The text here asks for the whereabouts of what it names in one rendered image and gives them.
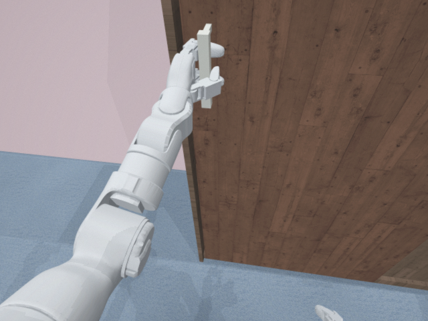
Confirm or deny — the robot left upper arm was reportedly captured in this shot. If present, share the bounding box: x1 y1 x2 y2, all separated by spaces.
0 204 154 321

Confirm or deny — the wardrobe door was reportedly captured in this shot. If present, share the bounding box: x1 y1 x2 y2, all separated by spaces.
179 0 428 282
383 239 428 282

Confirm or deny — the robot left hand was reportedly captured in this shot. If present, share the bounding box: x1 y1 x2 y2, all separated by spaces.
166 38 225 103

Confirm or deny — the left robot forearm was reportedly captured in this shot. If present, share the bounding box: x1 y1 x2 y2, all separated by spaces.
73 87 193 254

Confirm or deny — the robot right hand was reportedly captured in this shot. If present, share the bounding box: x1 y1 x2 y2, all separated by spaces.
315 305 343 321

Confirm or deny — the handle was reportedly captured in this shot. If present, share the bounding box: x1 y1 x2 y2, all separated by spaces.
197 23 212 108

